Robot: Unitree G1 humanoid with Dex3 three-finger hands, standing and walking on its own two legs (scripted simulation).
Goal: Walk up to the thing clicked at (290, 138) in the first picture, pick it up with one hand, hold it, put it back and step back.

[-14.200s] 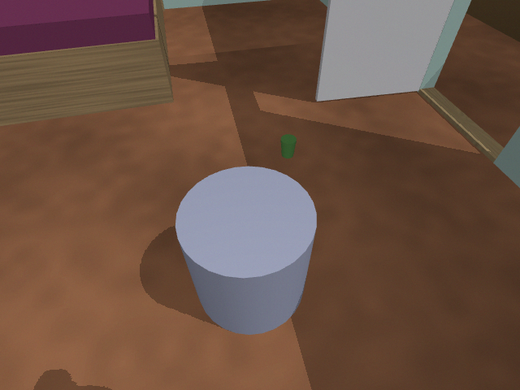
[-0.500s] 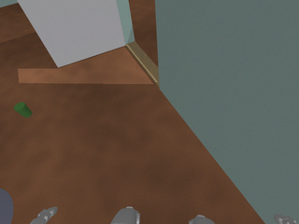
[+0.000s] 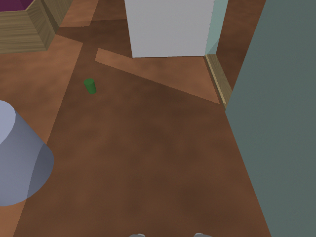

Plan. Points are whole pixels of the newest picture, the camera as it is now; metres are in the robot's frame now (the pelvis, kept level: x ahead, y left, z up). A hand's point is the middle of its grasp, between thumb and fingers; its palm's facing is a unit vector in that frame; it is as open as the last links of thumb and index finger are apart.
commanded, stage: walk up
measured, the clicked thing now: (90, 86) +1.41 +0.66 -0.68
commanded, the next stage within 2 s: none
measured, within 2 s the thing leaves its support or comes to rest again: neither
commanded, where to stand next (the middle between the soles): +0.09 +0.03 m, yaw +15 degrees
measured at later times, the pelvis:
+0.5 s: pelvis +0.02 +0.02 +0.00, yaw +13 degrees
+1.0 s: pelvis +0.03 +0.02 +0.02, yaw +18 degrees
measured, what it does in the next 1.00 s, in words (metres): steps on the spot, turning left: left foot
